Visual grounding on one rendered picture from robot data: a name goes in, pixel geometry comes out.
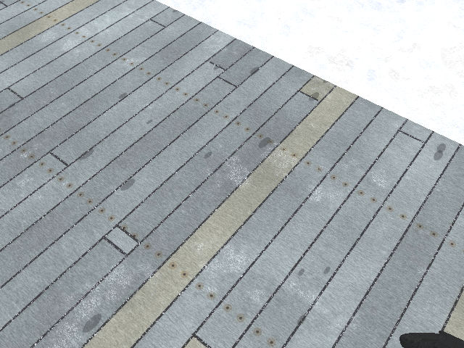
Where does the right robot hand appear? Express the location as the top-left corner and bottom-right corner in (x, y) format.
(399, 331), (464, 348)

